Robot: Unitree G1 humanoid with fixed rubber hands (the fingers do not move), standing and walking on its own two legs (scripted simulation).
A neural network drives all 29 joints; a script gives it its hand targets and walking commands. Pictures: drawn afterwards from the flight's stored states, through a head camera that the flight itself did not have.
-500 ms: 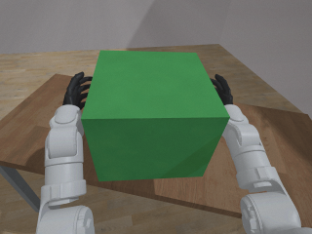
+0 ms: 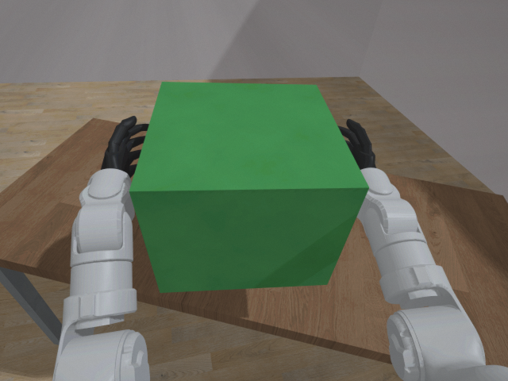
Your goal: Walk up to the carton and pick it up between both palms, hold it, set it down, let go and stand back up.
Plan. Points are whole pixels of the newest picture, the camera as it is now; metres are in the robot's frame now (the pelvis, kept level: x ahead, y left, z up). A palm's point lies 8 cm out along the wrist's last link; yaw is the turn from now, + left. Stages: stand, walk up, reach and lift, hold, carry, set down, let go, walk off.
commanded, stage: hold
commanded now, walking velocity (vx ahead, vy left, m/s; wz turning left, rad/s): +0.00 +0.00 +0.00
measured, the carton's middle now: (243, 181) +0.39 +0.00 +0.13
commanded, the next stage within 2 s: none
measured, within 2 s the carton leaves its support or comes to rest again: neither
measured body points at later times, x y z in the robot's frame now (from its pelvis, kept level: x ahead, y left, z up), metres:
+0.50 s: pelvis -0.02 +0.00 +0.00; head -0.07 +0.02 +0.45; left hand +0.36 +0.18 +0.19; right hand +0.36 -0.19 +0.18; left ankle +0.01 +0.13 -0.75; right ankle -0.02 -0.12 -0.75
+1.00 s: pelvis +0.00 +0.00 +0.00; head -0.06 +0.04 +0.44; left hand +0.36 +0.19 +0.18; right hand +0.36 -0.18 +0.19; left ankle +0.01 +0.13 -0.75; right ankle -0.02 -0.12 -0.75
